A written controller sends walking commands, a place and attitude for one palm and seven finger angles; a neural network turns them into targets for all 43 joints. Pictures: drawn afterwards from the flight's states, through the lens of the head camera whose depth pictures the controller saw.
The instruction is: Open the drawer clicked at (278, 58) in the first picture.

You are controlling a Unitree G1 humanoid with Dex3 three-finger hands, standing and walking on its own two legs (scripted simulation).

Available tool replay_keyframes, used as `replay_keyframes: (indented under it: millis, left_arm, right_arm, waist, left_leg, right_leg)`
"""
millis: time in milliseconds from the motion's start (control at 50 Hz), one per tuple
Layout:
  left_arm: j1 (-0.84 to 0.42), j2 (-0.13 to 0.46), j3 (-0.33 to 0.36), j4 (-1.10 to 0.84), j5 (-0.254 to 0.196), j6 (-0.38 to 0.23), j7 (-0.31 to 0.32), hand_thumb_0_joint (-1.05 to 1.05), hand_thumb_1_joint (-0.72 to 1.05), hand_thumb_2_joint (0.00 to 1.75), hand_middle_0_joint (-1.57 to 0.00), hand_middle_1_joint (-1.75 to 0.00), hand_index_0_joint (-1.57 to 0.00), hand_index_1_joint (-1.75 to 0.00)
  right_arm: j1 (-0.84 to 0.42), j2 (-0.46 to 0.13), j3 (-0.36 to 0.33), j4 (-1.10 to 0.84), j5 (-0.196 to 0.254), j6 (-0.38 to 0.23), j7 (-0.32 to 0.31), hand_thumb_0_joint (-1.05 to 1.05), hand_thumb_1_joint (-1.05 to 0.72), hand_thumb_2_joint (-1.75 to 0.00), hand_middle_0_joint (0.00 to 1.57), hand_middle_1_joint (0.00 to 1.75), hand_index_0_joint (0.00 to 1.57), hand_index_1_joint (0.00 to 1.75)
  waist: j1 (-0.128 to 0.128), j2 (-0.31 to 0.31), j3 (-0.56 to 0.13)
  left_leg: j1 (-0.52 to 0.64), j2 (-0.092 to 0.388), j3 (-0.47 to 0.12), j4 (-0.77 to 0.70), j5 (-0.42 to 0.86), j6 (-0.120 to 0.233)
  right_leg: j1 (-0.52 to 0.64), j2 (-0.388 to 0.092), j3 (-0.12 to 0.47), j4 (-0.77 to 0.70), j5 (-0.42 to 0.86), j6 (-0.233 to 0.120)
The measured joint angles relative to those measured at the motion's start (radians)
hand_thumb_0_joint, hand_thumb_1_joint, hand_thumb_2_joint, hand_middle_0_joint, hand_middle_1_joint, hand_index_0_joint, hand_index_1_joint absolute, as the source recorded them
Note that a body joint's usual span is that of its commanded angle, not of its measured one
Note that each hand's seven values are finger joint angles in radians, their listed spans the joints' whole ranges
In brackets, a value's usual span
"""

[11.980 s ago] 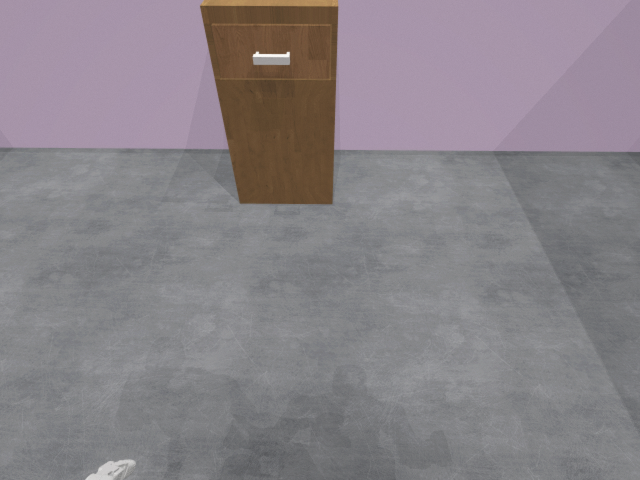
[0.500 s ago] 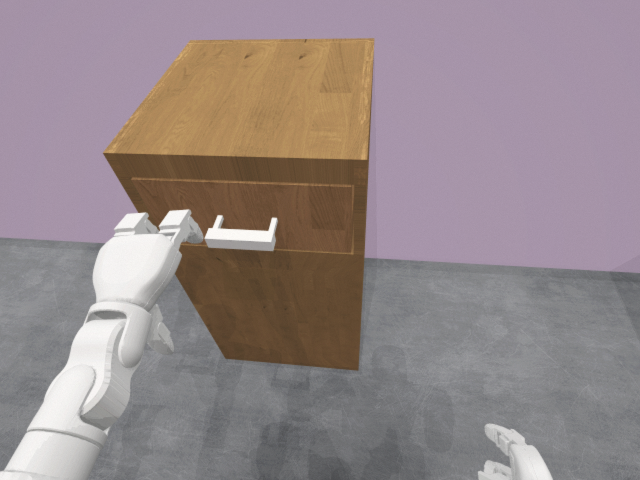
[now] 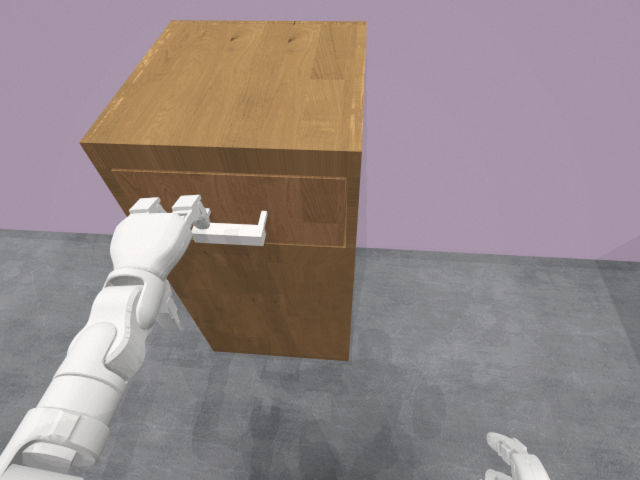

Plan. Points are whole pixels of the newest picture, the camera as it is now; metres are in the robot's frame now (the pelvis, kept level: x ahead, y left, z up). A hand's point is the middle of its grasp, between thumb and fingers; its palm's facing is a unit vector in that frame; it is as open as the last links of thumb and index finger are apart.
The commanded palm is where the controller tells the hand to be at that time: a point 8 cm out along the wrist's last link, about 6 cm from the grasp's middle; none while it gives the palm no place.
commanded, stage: move the hooked fingers above the handle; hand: left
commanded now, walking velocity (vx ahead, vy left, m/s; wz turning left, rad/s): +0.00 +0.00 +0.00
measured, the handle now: (231, 224) +0.52 +0.22 -0.05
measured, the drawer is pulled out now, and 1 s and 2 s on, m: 0.00 0.00 0.00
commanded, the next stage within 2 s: none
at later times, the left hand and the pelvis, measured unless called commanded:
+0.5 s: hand (196, 258) +0.40 +0.22 +0.02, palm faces -0.06 -0.07 -1.00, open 13.9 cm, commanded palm +0.38 +0.22 +0.09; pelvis +0.01 +0.01 -0.01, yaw +0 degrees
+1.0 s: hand (231, 237) +0.45 +0.19 +0.00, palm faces -0.06 -0.07 -1.00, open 13.8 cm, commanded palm +0.44 +0.21 +0.07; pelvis +0.01 +0.00 -0.02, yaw -1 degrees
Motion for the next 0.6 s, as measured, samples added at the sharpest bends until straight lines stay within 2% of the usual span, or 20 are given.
replay_keyframes:
  millis: [120, 240, 340, 400, 440, 520, 600]
  left_arm:
    - [0.0, -0.018, -0.009, 0.022, 0.005, -0.03, -0.003, -0.01, -0.49, 0.3, -0.32, -1.2, -0.32, -1.2]
    - [0.011, -0.02, 0.022, 0.014, 0.025, -0.06, 0.053, -0.01, -0.49, 0.3, -0.32, -1.2, -0.32, -1.2]
    - [-0.013, -0.028, 0.017, 0.05, 0.025, -0.001, 0.085, 0.0, -0.49, 0.3, -0.32, -1.2, -0.32, -1.2]
    - [-0.039, -0.037, -0.006, 0.094, 0.023, 0.039, 0.071, -0.01, -0.49, 0.3, -0.32, -1.2, -0.32, -1.2]
    - [-0.063, -0.044, -0.027, 0.129, 0.024, 0.044, 0.057, -0.01, -0.49, 0.3, -0.32, -1.2, -0.32, -1.2]
    - [-0.112, -0.053, -0.054, 0.181, 0.035, 0.001, 0.041, -0.01, -0.49, 0.3, -0.32, -1.2, -0.32, -1.2]
    - [-0.176, -0.063, -0.054, 0.233, 0.061, -0.068, 0.077, -0.01, -0.49, 0.3, -0.32, -1.2, -0.32, -1.2]
  right_arm:
    - [0.034, -0.002, -0.01, 0.005, -0.004, 0.013, 0.002, 0.01, -0.91, -0.9, 0.2, 0.3, 0.2, 0.3]
    - [0.051, -0.002, -0.025, 0.005, -0.01, 0.014, 0.009, 0.01, -0.91, -0.9, 0.2, 0.3, 0.2, 0.3]
    - [0.056, -0.007, -0.031, 0.01, -0.004, 0.019, 0.021, 0.01, -0.91, -0.9, 0.2, 0.3, 0.2, 0.3]
    - [0.054, -0.006, -0.029, 0.011, 0.001, 0.026, 0.022, 0.01, -0.91, -0.9, 0.2, 0.3, 0.2, 0.3]
    - [0.051, -0.003, -0.026, 0.011, 0.001, 0.028, 0.018, 0.01, -0.91, -0.9, 0.2, 0.3, 0.2, 0.3]
    - [0.046, 0.005, -0.024, 0.006, -0.003, 0.027, 0.007, 0.01, -0.91, -0.9, 0.2, 0.3, 0.2, 0.3]
    - [0.045, 0.008, -0.026, 0.007, -0.01, 0.018, 0.002, 0.01, -0.91, -0.9, 0.2, 0.3, 0.2, 0.3]
  waist:
    - [-0.018, -0.001, -0.016]
    - [-0.027, -0.001, -0.03]
    - [-0.023, 0.009, -0.041]
    - [-0.023, 0.009, -0.045]
    - [-0.026, 0.006, -0.044]
    - [-0.037, -0.005, -0.043]
    - [-0.047, -0.009, -0.047]
  left_leg:
    - [-0.022, 0.001, 0.01, 0.017, -0.02, 0.006]
    - [-0.045, 0.004, 0.023, 0.032, -0.035, 0.007]
    - [-0.059, 0.002, 0.02, 0.04, -0.039, 0.009]
    - [-0.065, -0.001, 0.013, 0.045, -0.038, 0.011]
    - [-0.069, -0.002, 0.007, 0.05, -0.038, 0.012]
    - [-0.086, -0.004, -0.001, 0.068, -0.041, 0.01]
    - [-0.12, -0.004, -0.002, 0.097, -0.048, 0.008]
  right_leg:
    - [-0.023, 0.002, 0.01, 0.015, -0.016, 0.004]
    - [-0.047, 0.006, 0.021, 0.029, -0.026, 0.007]
    - [-0.058, 0.003, 0.017, 0.035, -0.031, 0.01]
    - [-0.062, 0.002, 0.01, 0.036, -0.032, 0.01]
    - [-0.064, 0.0, 0.004, 0.039, -0.033, 0.01]
    - [-0.077, 0.0, -0.008, 0.052, -0.037, 0.008]
    - [-0.11, 0.001, -0.013, 0.08, -0.044, 0.006]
